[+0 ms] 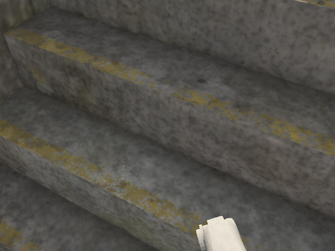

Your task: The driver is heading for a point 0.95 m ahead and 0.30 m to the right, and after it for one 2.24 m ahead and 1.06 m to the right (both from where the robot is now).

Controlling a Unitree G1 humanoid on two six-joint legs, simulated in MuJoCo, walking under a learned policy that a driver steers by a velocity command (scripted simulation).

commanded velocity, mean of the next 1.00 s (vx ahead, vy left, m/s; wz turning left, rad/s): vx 0.50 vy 0.00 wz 0.04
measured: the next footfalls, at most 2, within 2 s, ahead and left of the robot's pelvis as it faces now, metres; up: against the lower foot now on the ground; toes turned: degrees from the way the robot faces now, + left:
right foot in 0.50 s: +0.27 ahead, -0.09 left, +0.25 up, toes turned -3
left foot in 0.84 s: +0.08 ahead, +0.10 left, +0.00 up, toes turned +5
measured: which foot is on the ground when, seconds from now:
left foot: down 0.00-0.48, up 0.50-0.82, down 0.84-1.00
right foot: up 0.00-0.48, down 0.50-0.76, up 0.78-1.00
